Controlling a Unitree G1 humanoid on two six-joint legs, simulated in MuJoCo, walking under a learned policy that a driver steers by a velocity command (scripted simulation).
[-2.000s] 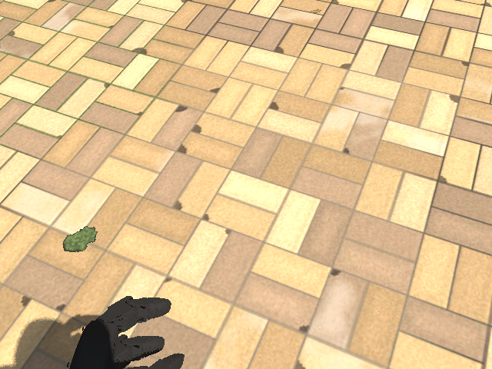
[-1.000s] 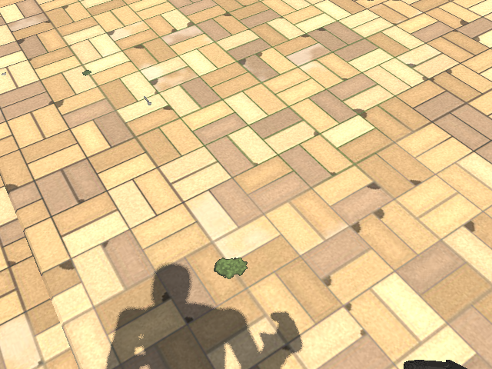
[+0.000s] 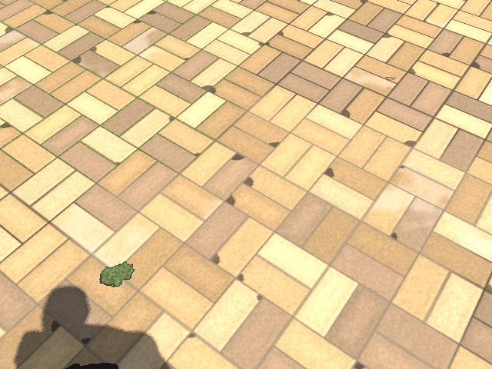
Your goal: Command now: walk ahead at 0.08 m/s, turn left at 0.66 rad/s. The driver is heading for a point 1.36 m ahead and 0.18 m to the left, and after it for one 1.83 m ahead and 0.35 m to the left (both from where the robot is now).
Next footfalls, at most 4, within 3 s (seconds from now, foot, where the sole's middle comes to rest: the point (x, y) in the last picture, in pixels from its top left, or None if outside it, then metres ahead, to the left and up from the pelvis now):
0.20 left None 0.03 0.14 -0.77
0.68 right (188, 328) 0.58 0.17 -0.77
1.12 left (113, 220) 0.94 0.43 -0.77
1.60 right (239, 148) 1.25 0.02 -0.77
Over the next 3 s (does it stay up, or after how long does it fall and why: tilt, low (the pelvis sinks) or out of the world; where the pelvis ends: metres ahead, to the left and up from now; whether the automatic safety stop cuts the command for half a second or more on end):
stays up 2.20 0.03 -0.03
